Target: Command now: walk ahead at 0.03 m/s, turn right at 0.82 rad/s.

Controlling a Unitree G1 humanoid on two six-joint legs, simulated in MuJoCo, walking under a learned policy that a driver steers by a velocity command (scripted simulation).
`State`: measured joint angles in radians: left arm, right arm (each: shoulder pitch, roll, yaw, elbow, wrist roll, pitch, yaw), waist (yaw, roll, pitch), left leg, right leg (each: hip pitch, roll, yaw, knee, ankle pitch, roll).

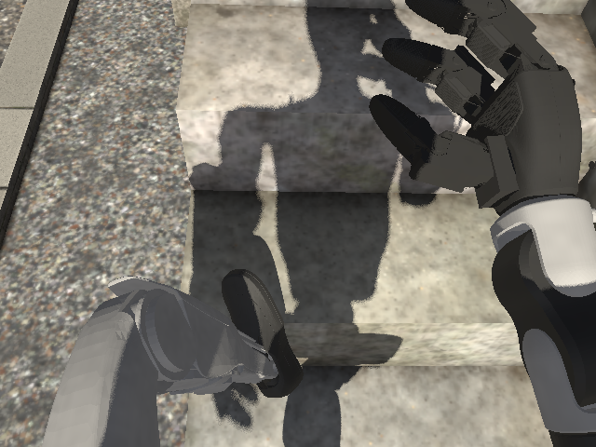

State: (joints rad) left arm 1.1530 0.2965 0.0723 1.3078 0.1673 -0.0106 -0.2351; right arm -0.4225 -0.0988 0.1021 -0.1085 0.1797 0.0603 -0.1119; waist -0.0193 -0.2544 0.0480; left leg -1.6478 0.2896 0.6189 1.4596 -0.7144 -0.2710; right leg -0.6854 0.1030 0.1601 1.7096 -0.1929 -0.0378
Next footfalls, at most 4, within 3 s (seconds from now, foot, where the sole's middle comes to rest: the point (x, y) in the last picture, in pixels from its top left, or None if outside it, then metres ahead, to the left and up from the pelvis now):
0.14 right None -0.11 -0.03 -0.83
0.30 right None -0.21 -0.04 -0.91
0.50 right None -0.56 -0.03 -1.17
0.74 left None -1.06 0.27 -2.12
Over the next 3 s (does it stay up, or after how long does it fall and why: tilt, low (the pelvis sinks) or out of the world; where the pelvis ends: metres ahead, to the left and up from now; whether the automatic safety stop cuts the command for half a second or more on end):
falls after 0.76 s (tilt)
